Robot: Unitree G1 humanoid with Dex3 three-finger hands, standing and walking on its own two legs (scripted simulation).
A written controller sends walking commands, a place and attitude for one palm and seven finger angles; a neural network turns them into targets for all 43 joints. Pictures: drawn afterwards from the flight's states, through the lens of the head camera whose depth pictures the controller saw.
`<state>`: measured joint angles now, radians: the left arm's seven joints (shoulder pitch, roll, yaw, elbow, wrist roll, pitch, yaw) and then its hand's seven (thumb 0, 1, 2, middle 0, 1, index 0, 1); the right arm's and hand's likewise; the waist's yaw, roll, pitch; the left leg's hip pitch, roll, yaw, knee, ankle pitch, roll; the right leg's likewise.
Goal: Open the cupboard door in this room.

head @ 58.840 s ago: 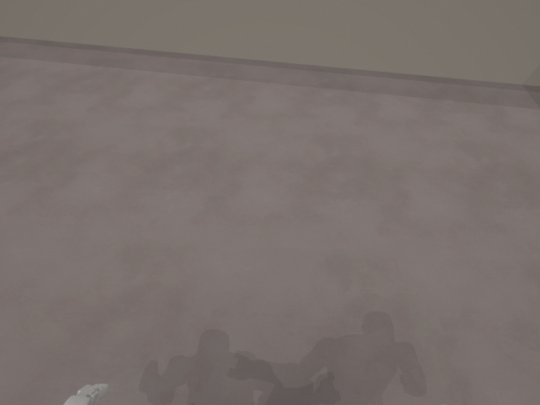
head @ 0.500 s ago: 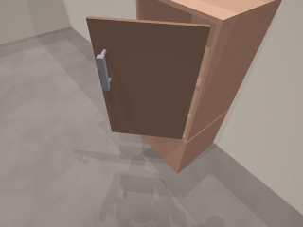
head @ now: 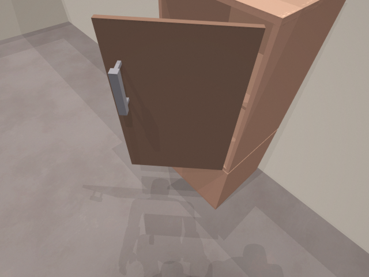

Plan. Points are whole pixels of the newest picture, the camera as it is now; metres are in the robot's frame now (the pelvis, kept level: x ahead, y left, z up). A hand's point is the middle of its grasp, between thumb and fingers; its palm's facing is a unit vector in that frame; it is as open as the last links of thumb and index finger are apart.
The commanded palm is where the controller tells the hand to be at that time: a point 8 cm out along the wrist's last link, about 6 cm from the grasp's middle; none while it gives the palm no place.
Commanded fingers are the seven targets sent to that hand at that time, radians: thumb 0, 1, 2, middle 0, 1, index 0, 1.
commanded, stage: come to a stop and stand still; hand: left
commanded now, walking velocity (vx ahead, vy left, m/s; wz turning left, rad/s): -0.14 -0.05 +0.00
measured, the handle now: (121, 88) +0.55 +0.20 +0.09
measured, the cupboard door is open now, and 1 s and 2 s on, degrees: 44 44 44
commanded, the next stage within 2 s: look again from close up in 0.68 s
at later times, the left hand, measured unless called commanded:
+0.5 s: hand out of the picture +0.00 +0.17 -0.16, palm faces +0.01 -0.97 -0.23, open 7.3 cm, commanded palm none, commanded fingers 0.00 0.90 0.90 -0.20 -0.30 -0.20 -0.30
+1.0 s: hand out of the picture -0.02 +0.15 -0.17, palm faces +0.00 -0.98 -0.21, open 7.3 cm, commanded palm none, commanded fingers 0.00 0.90 0.90 -0.20 -0.30 -0.20 -0.30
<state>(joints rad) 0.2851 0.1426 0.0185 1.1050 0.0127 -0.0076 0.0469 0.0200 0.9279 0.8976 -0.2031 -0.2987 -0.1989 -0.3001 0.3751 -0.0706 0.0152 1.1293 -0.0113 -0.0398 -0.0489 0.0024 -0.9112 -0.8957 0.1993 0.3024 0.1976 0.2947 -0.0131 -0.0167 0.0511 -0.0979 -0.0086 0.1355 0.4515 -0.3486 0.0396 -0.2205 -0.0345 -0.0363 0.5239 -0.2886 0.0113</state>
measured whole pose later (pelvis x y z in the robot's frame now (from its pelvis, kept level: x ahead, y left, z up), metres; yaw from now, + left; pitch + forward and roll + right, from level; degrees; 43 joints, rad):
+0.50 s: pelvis -0.05 -0.01 +0.00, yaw +0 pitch -1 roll +1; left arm 0.25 0.16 -0.01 1.03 0.02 -0.01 0.03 0.01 0.92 0.90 -0.20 -0.30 -0.20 -0.30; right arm 0.26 -0.19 -0.01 1.01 -0.03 -0.01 -0.02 0.00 -0.92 -0.90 0.20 0.30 0.20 0.29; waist -0.01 0.03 0.02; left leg -0.17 0.01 0.13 0.50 -0.31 0.03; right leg -0.27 -0.02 -0.04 0.53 -0.23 -0.01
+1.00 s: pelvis -0.03 -0.03 +0.00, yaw +0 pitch +0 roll +1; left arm 0.27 0.16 -0.01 1.11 0.01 -0.02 0.03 0.01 0.92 0.90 -0.20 -0.30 -0.20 -0.30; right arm 0.31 -0.15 0.02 1.13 -0.02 -0.03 -0.02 0.00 -0.91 -0.90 0.20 0.30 0.20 0.29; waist -0.01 0.01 0.04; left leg -0.14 0.02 0.12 0.43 -0.29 0.01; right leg -0.25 -0.01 -0.05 0.48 -0.24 -0.03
